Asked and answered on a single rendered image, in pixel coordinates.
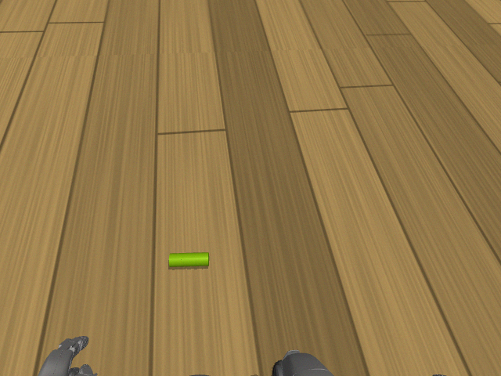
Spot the can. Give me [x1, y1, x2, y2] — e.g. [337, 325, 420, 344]
[169, 252, 209, 267]

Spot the left robot hand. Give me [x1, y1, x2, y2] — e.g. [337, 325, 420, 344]
[38, 336, 97, 376]

